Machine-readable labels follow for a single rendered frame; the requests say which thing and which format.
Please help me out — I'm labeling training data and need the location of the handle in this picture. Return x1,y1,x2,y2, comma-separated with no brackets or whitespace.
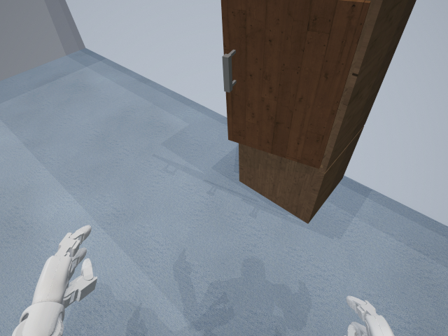
222,50,237,92

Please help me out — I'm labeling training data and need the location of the left robot hand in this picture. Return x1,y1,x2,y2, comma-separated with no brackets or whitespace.
31,225,97,308

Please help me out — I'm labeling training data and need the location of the cupboard door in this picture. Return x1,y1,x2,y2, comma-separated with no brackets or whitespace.
221,0,371,169

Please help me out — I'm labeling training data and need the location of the robot left forearm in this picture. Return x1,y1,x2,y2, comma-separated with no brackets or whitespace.
12,302,65,336

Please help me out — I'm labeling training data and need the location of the right robot hand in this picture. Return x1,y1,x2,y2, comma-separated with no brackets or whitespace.
345,296,395,336

